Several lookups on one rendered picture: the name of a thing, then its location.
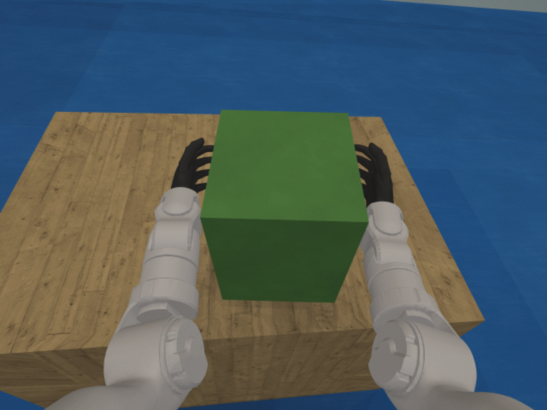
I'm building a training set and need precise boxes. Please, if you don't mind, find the robot right upper arm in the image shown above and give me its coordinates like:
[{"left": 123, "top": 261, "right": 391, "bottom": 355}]
[{"left": 368, "top": 319, "right": 533, "bottom": 410}]

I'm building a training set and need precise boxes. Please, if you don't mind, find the robot left forearm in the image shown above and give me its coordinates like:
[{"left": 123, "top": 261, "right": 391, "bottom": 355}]
[{"left": 103, "top": 187, "right": 202, "bottom": 383}]

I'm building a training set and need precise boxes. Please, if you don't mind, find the pedestal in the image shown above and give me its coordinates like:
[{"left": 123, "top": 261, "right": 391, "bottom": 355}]
[{"left": 0, "top": 112, "right": 485, "bottom": 408}]

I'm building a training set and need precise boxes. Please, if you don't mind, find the robot right forearm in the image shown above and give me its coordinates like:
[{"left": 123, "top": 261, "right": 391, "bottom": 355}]
[{"left": 359, "top": 202, "right": 477, "bottom": 379}]

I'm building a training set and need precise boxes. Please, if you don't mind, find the robot left upper arm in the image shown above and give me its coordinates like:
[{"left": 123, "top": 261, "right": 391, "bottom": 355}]
[{"left": 45, "top": 315, "right": 208, "bottom": 410}]

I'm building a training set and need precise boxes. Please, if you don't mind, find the carton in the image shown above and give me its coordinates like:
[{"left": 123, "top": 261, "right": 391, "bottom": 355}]
[{"left": 200, "top": 110, "right": 369, "bottom": 303}]

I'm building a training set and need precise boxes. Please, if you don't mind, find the left robot hand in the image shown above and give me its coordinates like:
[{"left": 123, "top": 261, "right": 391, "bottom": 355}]
[{"left": 171, "top": 138, "right": 214, "bottom": 193}]

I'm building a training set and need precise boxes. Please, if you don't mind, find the right robot hand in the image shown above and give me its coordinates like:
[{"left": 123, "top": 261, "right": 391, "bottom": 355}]
[{"left": 354, "top": 143, "right": 394, "bottom": 207}]

